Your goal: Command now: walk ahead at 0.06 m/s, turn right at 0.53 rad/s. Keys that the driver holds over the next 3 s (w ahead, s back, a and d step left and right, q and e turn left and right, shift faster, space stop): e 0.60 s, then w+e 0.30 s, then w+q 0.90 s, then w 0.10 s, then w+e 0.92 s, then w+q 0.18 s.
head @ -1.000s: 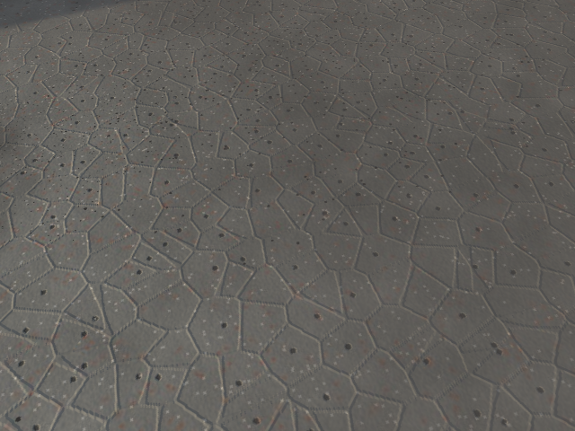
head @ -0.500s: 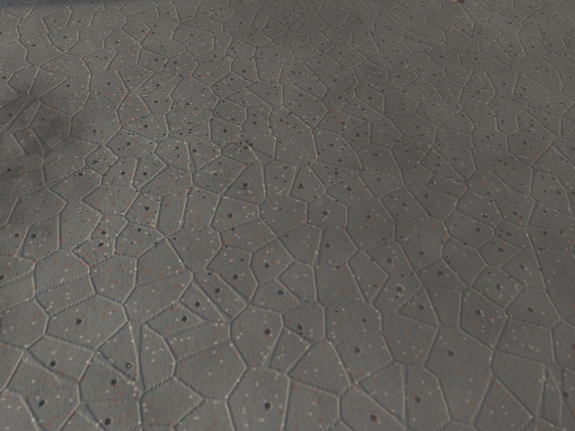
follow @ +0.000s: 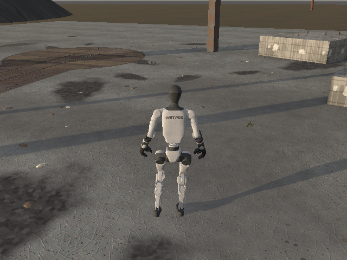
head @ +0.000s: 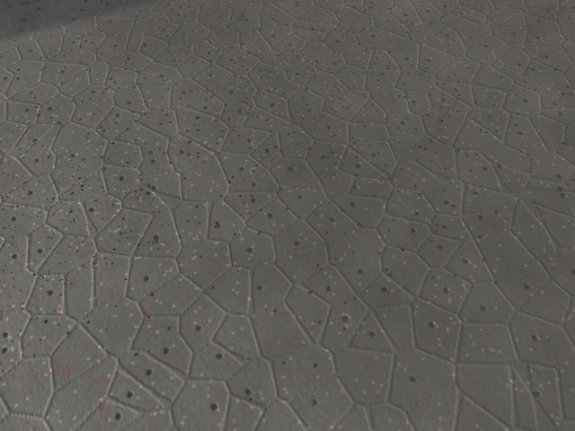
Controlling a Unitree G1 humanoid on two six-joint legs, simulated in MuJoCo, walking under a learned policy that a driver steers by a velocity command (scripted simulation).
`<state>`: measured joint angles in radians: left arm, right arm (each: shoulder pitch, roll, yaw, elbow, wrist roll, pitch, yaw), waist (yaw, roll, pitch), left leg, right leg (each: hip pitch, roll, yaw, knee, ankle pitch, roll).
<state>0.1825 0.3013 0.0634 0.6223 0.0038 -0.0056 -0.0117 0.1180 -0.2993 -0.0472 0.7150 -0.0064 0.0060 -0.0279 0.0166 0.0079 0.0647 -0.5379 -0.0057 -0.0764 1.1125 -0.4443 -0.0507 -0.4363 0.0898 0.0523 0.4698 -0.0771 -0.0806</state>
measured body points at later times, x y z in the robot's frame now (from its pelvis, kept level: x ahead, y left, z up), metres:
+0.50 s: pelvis +0.04 +0.06 +0.01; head +0.08 +0.08 +0.46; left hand +0.28 +0.29 -0.09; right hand +0.09 -0.24 -0.08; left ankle +0.09 +0.17 -0.73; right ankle -0.01 -0.07 -0.65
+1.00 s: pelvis +0.10 -0.01 +0.02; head +0.10 -0.05 +0.47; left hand +0.30 +0.20 -0.08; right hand +0.11 -0.34 -0.08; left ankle +0.31 +0.05 -0.68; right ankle -0.02 -0.05 -0.73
